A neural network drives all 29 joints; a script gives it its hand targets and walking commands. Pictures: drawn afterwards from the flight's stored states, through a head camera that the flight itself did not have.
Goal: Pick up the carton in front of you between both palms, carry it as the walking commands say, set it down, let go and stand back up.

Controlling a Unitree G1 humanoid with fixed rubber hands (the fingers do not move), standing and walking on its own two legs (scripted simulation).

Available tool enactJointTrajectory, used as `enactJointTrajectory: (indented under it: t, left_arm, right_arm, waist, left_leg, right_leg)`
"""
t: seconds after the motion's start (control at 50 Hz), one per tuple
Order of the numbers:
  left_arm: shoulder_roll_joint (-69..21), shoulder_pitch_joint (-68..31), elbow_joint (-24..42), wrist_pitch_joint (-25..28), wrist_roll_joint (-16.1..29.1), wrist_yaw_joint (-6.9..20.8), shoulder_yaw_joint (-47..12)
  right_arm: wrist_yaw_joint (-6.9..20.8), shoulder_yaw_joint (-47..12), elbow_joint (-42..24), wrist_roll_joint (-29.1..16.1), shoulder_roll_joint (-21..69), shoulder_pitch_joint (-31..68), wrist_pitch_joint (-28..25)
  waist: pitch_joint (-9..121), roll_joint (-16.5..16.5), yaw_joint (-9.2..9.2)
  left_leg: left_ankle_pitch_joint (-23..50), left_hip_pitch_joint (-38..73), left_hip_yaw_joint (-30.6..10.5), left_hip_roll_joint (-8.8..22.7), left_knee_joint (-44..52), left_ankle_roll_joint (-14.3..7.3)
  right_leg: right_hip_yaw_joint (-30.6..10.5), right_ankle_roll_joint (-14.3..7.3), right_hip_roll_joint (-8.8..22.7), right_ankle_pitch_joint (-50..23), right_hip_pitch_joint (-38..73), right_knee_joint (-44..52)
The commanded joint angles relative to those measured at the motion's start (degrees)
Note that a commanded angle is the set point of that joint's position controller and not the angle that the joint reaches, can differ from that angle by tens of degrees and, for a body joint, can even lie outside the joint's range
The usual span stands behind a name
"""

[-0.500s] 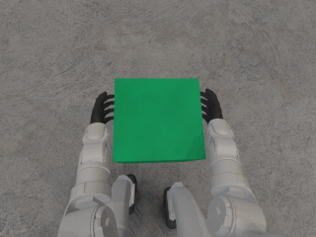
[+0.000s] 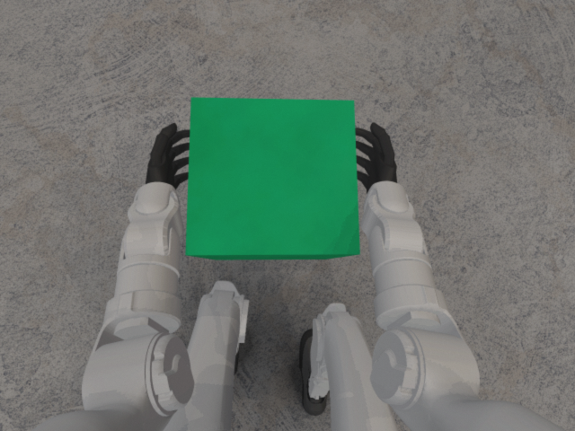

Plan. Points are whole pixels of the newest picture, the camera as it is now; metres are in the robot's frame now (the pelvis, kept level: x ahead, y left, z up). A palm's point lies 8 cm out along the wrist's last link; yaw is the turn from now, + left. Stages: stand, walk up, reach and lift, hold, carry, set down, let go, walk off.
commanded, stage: set down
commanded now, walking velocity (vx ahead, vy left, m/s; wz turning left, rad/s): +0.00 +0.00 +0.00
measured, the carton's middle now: (272, 194) +0.43 +0.06 -0.15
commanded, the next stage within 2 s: none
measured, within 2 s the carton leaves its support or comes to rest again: rests again in 1.66 s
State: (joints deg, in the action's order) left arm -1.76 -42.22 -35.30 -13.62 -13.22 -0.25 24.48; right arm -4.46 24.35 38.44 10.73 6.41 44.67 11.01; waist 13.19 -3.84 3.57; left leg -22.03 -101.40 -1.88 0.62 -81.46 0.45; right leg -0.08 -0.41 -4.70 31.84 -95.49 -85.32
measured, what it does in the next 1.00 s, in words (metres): lowers itself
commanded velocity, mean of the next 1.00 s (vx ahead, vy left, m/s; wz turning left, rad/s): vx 0.00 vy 0.00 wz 0.00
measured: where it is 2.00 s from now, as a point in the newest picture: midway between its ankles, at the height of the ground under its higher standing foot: (270, 369)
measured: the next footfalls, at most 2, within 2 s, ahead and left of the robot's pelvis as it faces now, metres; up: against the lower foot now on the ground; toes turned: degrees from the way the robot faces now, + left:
none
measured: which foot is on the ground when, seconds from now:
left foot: down 0.00-1.00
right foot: down 0.00-1.00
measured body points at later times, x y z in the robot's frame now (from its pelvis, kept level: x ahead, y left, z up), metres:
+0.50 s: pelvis -0.03 +0.01 -0.12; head +0.27 +0.05 +0.20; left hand +0.44 +0.24 -0.25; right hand +0.49 -0.06 -0.24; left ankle +0.11 +0.12 -0.55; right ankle +0.05 -0.11 -0.55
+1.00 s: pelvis -0.04 +0.01 -0.20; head +0.31 +0.05 +0.08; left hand +0.46 +0.27 -0.35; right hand +0.51 -0.03 -0.36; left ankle +0.10 +0.12 -0.55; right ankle +0.04 -0.11 -0.55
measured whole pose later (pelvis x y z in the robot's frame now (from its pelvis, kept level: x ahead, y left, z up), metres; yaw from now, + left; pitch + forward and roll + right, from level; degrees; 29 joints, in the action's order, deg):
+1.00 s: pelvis -0.04 +0.01 -0.20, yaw -2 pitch +41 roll -2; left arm 14.3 -70.3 -48.6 -13.2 0.5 -2.6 19.1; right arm -12.1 13.7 51.8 0.8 -5.3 74.6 10.4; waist -10.5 -3.8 8.1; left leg -24.9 -135.3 -1.2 1.2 -118.8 -0.4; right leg 0.5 1.6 -6.6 37.9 -128.3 -124.6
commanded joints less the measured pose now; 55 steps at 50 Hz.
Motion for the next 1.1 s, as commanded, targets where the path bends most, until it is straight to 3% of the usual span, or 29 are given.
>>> enactJointTrajectory:
  t: [0.0,0.26,0.52,0.76,0.84,0.88,0.94,1.08]
  left_arm:
    - [-46.4,-31.7,-1.2,1.8,5.8,11.2,-28.0]
    - [-41.0,-42.6,-0.3,1.2,8.7,10.3,-26.9]
    - [-37.4,-52.5,-3.4,0.2,9.8,11.1,-24.8]
    - [-31.7,-61.3,-3.1,2.0,15.5,12.0,-28.1]
    - [-34.7,-62.9,-1.6,2.2,20.0,12.1,-30.6]
    - [-35.8,-63.3,-2.0,1.8,21.0,12.8,-30.9]
    - [-35.3,-61.4,-5.4,1.6,20.3,13.6,-29.6]
    - [-33.7,-60.0,-10.2,2.5,17.3,14.1,-24.6]
  right_arm:
    - [9.2,-29.6,2.8,-4.8,50.4,30.1,-1.2]
    - [6.2,-30.3,2.3,-6.9,46.1,42.4,-1.2]
    - [7.3,-27.1,7.1,-7.8,41.8,52.6,-0.6]
    - [7.7,-32.3,7.3,-13.8,38.2,61.5,-1.8]
    - [7.2,-35.3,3.8,-16.0,38.9,64.8,-2.3]
    - [7.1,-35.0,4.5,-15.2,39.4,64.0,-2.1]
    - [7.5,-33.6,6.8,-14.0,40.2,61.8,-1.9]
    - [8.5,-31.4,9.8,-13.7,39.4,62.8,-2.4]
  waist:
    - [46.7,1.9,2.73]
    - [51.5,1.8,5.10]
    - [48.9,2.7,6.37]
    - [50.4,1.8,9.09]
    - [56.1,1.8,8.12]
    - [54.2,0.6,7.21]
    - [47.2,-0.5,6.70]
    - [38.4,-2.3,8.96]
  left_leg:
    - [17.8,36.0,2.3,-8.1,-0.4,0.4]
    - [13.7,29.1,3.8,-7.7,-10.5,1.4]
    - [11.7,25.0,3.8,-6.8,-18.6,1.6]
    - [17.1,24.3,4.5,-5.1,-27.5,1.4]
    - [22.7,27.3,4.6,-5.1,-30.4,1.5]
    - [21.8,22.5,4.5,-5.2,-30.9,1.7]
    - [19.6,18.5,4.2,-5.2,-31.6,1.3]
    - [15.2,11.3,4.8,-4.7,-32.4,0.2]
  right_leg:
    - [-1.2,2.2,-7.0,-14.2,8.9,7.3]
    - [1.1,2.2,-8.2,-8.2,-0.7,-4.5]
    - [3.2,1.4,-8.3,-3.6,-13.8,-14.9]
    - [4.1,1.2,-7.9,-6.1,-15.1,-24.2]
    - [4.7,0.9,-7.9,-10.1,-11.9,-26.7]
    - [4.5,0.4,-7.7,-10.8,-10.3,-27.3]
    - [4.2,0.5,-7.5,-9.2,-13.9,-27.4]
    - [3.5,0.7,-7.4,-5.9,-18.0,-27.4]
